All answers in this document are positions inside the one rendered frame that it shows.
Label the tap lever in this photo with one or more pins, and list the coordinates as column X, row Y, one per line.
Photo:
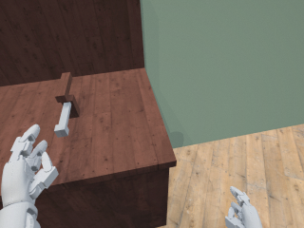
column 61, row 129

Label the counter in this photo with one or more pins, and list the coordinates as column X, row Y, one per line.
column 113, row 167

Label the robot right hand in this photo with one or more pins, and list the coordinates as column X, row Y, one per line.
column 247, row 215

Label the robot left hand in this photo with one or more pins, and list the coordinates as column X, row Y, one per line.
column 19, row 182

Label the left robot forearm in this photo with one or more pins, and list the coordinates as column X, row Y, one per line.
column 22, row 214

